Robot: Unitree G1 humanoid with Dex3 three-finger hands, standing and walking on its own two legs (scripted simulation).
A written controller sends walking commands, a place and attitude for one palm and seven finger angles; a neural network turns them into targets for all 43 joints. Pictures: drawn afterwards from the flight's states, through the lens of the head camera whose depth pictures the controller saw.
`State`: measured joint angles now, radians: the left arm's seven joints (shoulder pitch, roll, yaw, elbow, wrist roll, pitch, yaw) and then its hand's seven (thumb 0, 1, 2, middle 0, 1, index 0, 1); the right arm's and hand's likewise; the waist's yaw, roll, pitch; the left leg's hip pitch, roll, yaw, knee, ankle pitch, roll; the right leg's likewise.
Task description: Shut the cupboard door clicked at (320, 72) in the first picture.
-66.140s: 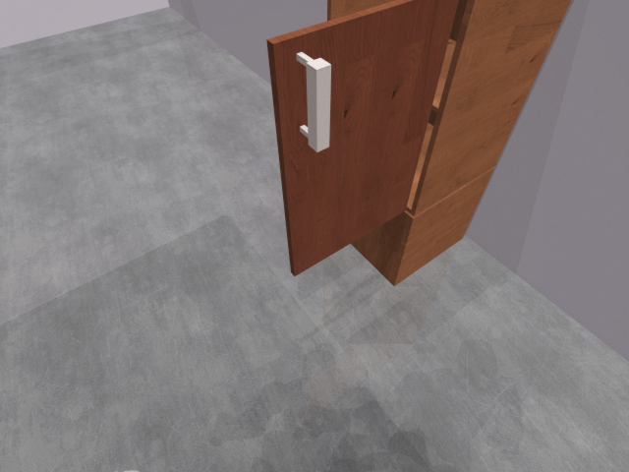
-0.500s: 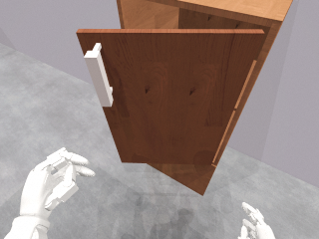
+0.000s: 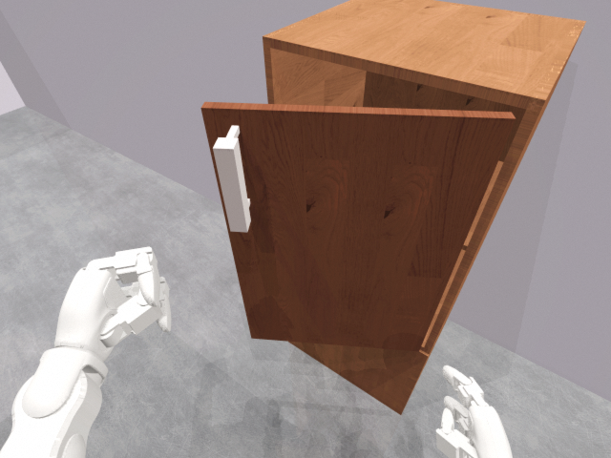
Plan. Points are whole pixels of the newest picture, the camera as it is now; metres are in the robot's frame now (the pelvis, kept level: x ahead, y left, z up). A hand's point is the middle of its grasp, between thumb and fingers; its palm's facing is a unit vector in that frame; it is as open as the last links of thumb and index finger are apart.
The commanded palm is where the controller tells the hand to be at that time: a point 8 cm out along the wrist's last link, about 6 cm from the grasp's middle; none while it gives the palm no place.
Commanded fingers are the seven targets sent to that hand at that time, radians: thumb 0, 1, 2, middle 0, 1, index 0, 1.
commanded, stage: raise the hand and make a fist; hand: left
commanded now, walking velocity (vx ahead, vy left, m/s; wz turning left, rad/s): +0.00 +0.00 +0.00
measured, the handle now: (237, 179) +0.44 +0.16 +0.16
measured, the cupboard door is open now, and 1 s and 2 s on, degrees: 30 30 30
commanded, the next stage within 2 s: bring the fist close to the handle in 0.52 s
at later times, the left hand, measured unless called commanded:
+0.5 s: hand (159, 304) +0.21 +0.18 +0.17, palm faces +0.09 -0.99 -0.07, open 3.1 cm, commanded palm +0.18 +0.22 +0.17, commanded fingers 0.00 0.90 0.90 -1.30 -1.50 -1.30 -1.50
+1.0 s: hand (192, 267) +0.27 +0.16 +0.17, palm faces +0.06 -1.00 -0.05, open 3.1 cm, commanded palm +0.24 +0.21 +0.17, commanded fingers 0.00 0.90 0.90 -1.30 -1.50 -1.30 -1.50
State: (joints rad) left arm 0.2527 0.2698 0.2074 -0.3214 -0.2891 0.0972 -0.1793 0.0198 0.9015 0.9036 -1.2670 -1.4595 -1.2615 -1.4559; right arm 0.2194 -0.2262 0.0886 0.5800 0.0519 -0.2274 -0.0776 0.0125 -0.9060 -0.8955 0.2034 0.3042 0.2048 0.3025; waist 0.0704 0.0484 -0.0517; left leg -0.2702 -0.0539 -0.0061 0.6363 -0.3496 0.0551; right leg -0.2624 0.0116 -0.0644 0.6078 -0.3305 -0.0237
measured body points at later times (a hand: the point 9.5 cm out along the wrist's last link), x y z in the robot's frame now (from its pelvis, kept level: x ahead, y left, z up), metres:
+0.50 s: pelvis -0.02 -0.02 +0.01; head -0.06 -0.03 +0.45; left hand +0.20 +0.23 +0.18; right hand +0.18 -0.23 -0.05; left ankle -0.01 +0.08 -0.73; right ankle +0.00 -0.10 -0.73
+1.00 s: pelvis -0.01 -0.02 +0.01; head -0.04 -0.04 +0.46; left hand +0.26 +0.22 +0.17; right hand +0.18 -0.24 -0.06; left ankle -0.01 +0.08 -0.73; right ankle +0.00 -0.11 -0.73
